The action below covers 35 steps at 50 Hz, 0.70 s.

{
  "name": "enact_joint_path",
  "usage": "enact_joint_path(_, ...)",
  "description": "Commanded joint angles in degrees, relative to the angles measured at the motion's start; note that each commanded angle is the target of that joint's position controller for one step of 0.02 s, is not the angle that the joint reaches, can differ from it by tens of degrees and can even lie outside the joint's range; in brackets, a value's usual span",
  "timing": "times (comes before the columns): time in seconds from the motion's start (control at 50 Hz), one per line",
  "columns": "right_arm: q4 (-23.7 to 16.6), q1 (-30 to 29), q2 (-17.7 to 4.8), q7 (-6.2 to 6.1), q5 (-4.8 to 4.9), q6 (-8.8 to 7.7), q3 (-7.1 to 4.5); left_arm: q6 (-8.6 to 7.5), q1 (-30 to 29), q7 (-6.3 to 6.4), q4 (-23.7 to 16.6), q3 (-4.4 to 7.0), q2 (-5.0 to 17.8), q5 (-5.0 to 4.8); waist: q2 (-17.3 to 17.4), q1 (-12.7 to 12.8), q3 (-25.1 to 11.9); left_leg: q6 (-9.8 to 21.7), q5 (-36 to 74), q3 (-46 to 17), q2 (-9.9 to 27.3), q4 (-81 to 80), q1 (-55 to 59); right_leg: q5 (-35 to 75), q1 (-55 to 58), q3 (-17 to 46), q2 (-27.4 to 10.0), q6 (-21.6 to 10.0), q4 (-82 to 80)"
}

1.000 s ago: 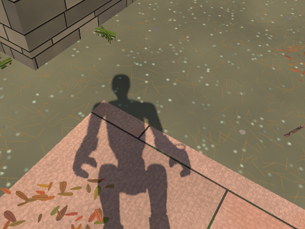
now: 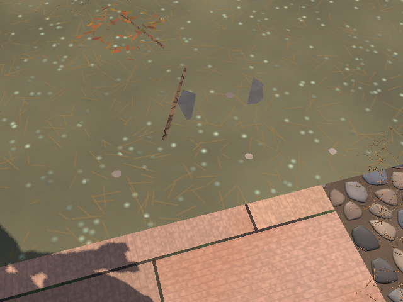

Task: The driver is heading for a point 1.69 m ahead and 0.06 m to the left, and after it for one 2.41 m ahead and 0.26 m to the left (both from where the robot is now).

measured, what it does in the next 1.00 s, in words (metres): walks ahead: right foot, then left foot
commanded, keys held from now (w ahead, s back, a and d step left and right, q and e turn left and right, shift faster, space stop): e+shift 0.16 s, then shift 0.16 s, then q+shift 0.20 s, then w+q+shift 0.48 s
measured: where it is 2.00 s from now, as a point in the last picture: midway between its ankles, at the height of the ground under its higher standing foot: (144, 151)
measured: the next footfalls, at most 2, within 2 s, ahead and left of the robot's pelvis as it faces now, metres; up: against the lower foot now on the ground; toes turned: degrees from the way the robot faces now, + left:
right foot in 0.14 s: +0.07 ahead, -0.12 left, +0.00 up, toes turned -11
left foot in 0.62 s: +0.08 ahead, +0.05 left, +0.00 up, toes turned -6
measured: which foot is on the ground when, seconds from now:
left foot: down 0.00-0.14, up 0.16-0.60, down 0.62-1.00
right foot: up 0.00-0.12, down 0.14-0.62, up 0.64-1.00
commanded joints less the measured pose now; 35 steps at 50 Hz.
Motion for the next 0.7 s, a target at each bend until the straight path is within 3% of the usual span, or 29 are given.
enact_joint_path(0.02,-3.8,-1.9,-8.3,0.81,-0.41,-0.98,-2.56,-0.07,1.1,-1.1,-4.9,0.15,2.2,-0.37,11.3,0.9,-8.9,8.0,7.2,-6.2,15.0,-8.8,0.8,2.3,7.6,-1.1,-2.6,-1.1,-7.9)
enact_joint_path(0.08,-3.6,0.2,-9.9,1.89,0.06,-0.71,-3.38,-0.09,-1.6,-1.14,-6.5,0.43,2.9,-0.59,10.8,-0.3,-9.3,5.8,3.7,-3.4,16.7,-5.0,1.4,2.3,10.7,-4.2,-1.4,-1.9,-14.7)
enact_joint_path(0.12,-3.4,0.9,-10.4,2.5,1.05,0.04,-3.77,-0.61,0.4,-0.75,-6.3,0.88,3.2,-0.15,7.8,1.3,-9.8,2.1,-0.5,-0.3,16.2,2.2,-0.8,5.2,16.4,-4.6,0.2,-3.2,-23.2)
enact_joint_path(0.14,-2.8,2.9,-9.8,2.82,0.98,0.56,-3.89,-1.34,5.5,0.07,-4.5,1.57,4.9,0.52,1.2,3.3,-10.5,-1.1,-4.9,1.8,14.0,11.8,-5.9,8.3,23.1,1.8,-1.1,-4.7,-29.9)
enact_joint_path(0.16,-5.3,4.6,-5.4,3.38,0.99,1.25,-2.74,-1.97,6.3,1.51,-5.5,3.37,13.5,0.45,-18.8,2.3,-7.8,-6.6,-27.2,6.6,4.8,29.3,-20.5,17.8,25.6,28.1,-17.2,-9.8,-41.1)
enact_joint_path(0.18,-8.0,-0.9,-7.1,2.34,0.12,2.36,-2.71,-2.21,8.3,2.05,-6.8,4.45,15.6,0.34,-13.5,5.6,-9.5,-7.1,-29.6,-5.9,0.3,37.7,-24.6,29.6,22.5,34.8,-21.6,-17.5,-39.7)
enact_joint_path(0.2,-7.4,-1.5,-7.2,1.9,0.64,2.8,-2.71,-2.2,7.9,2.44,-5.9,3.6,12.4,0.37,-8.8,5.0,-10.0,-6.6,-24.8,-9.1,1.7,40.5,-24.6,31.4,23.6,27.7,-19.2,-18.0,-38.2)
enact_joint_path(0.22,-6.3,-0.4,-6.5,1.62,1.44,2.57,-2.52,-2.1,4.7,2.84,-5.8,2.6,9.7,0.37,-7.6,2.9,-8.1,-5.8,-19.2,-10.1,2.0,39.5,-23.1,31.2,21.0,22.5,-15.9,-16.4,-38.1)
enact_joint_path(0.26,-3.5,2.6,-7.6,1.51,0.54,2.0,-2.97,-2.26,-0.6,3.54,-6.3,1.3,6.1,-0.05,-7.3,0.3,-9.1,-4.9,-12.7,-9.3,1.4,38.4,-19.1,35.1,20.4,16.3,-10.4,-13.9,-37.2)
enact_joint_path(0.28,-2.2,4.3,-7.9,1.66,0.36,2.24,-3.08,-2.5,-0.5,3.47,-6.0,0.68,5.0,-0.15,-6.5,-0.1,-10.8,-4.8,-12.0,-9.3,0.6,39.3,-17.1,39.7,20.7,14.9,-10.0,-13.9,-36.7)
enact_joint_path(0.32,-1.5,4.5,-6.9,2.03,0.98,2.8,-2.87,-3.19,1.3,3.19,-4.8,0.3,4.5,-0.08,-3.9,0.2,-12.0,-4.4,-12.0,-9.5,-0.1,37.6,-15.8,42.2,21.8,14.7,-10.3,-14.0,-36.6)
enact_joint_path(0.36,-0.4,5.1,-5.0,2.41,1.53,3.31,-2.18,-3.72,1.5,3.36,-3.8,-0.66,2.4,0.32,-3.3,0.3,-11.9,-3.9,-11.6,-9.4,0.0,32.2,-14.1,39.2,22.9,13.4,-10.8,-13.9,-38.0)
enact_joint_path(0.4,0.7,4.7,-2.6,2.82,1.55,3.57,-1.18,-4.28,0.8,3.74,-2.5,-2.35,-0.9,1.05,-4.0,0.6,-10.9,-3.2,-10.9,-9.9,0.2,22.5,-7.7,32.9,20.3,10.8,-10.5,-12.7,-39.6)
enact_joint_path(0.42,1.0,4.3,-2.2,2.97,1.56,3.65,-0.96,-4.49,1.1,3.89,-1.7,-2.64,-1.0,1.54,-4.8,1.2,-10.1,-2.6,-11.1,-9.7,-0.6,18.9,-4.3,29.9,18.4,9.7,-10.5,-12.3,-39.9)
enact_joint_path(0.44,0.8,3.6,-3.2,3.01,1.63,3.72,-1.29,-4.53,1.7,4.04,-0.9,-2.22,0.8,1.84,-5.7,1.7,-8.9,-2.1,-12.2,-9.3,-1.9,17.7,-3.3,28.7,17.6,9.6,-11.0,-12.5,-39.4)
enact_joint_path(0.48,0.2,3.3,-5.4,3.06,1.78,3.47,-2.08,-4.17,2.9,4.28,0.2,-1.15,4.1,1.6,-5.5,1.9,-7.6,-1.2,-14.9,-8.5,-3.2,17.8,-4.7,31.5,18.3,10.8,-13.1,-13.5,-37.3)
enact_joint_path(0.52,0.0,4.0,-5.1,3.15,1.91,2.84,-2.1,-3.8,2.9,4.59,0.6,-0.8,4.3,1.07,-4.2,1.3,-7.5,-0.4,-16.7,-7.9,-3.2,16.8,-5.3,35.9,19.8,11.1,-14.9,-14.0,-35.0)
enact_joint_path(0.54,0.0,4.8,-4.9,3.38,1.67,2.52,-1.97,-3.8,4.4,4.58,0.8,-0.43,4.9,1.2,-4.3,1.9,-9.5,0.6,-17.6,-6.6,-3.5,15.8,-4.3,21.9,20.4,11.8,-15.4,-14.1,-37.0)
enact_joint_path(0.56,-0.1,4.3,-5.0,3.92,1.41,2.41,-2.02,-3.95,4.8,4.47,0.8,-0.03,5.7,1.46,-4.4,2.2,-9.1,1.9,-17.7,-6.1,-3.5,14.1,-3.2,-0.1,18.7,13.7,-15.7,-13.9,-40.2)
enact_joint_path(0.58,-0.1,4.5,-5.1,4.59,1.31,2.39,-2.17,-4.21,3.2,4.39,0.5,0.23,6.3,1.43,-4.5,1.1,-6.9,3.2,-17.5,-5.5,-4.1,11.2,-0.5,-15.4,14.2,15.2,-15.7,-13.1,-42.4)
enact_joint_path(0.6,1.2,7.5,-4.6,5.09,1.49,2.19,-2.24,-4.46,0.3,4.27,-0.2,0.3,6.1,1.25,-3.5,-1.5,-4.5,4.9,-17.6,-5.6,-4.6,6.9,5.0,-21.6,7.7,14.2,-14.8,-11.6,-42.1)
enact_joint_path(0.62,4.2,14.8,-5.0,5.11,1.72,1.6,-2.57,-4.77,-3.5,4.15,-1.4,0.09,4.5,1.43,0.7,-5.1,-2.7,7.4,-21.4,-9.7,-3.8,0.7,12.7,-22.4,-0.5,10.0,-11.7,-9.3,-35.4)
enact_joint_path(0.64,7.4,24.4,-8.3,4.6,1.32,0.49,-3.44,-5.28,-8.0,3.86,-3.3,-0.85,0.1,1.91,13.5,-8.9,-2.6,11.0,-33.7,-28.8,7.2,-10.2,20.0,-14.9,-10.9,-0.6,-3.8,-5.8,-13.9)
enact_joint_path(0.66,6.7,25.1,-11.4,4.5,1.24,-0.3,-4.12,-6.28,-13.7,3.19,-7.4,-1.94,-1.7,1.55,18.9,-9.5,1.9,16.4,-46.4,-56.9,15.9,-20.3,20.4,-9.3,-26.3,-0.7,5.2,-3.1,-4.7)
enact_joint_path(0.68,5.2,20.2,-10.1,3.63,0.87,-0.45,-4.01,-7.65,-13.4,2.53,-7.2,-1.81,0.0,1.86,11.1,-6.6,4.7,17.0,-44.2,-56.0,15.9,-21.4,18.0,-2.4,-28.3,5.0,0.7,-2.7,0.4)
enact_joint_path(0.7,4.2,17.1,-10.0,3.21,1.16,-0.92,-4.17,-8.7,-11.4,1.67,-6.0,-1.58,1.2,1.63,7.6,-4.4,3.5,16.1,-37.3,-51.1,13.4,-19.7,16.6,4.0,-26.4,5.6,-0.6,-2.0,0.8)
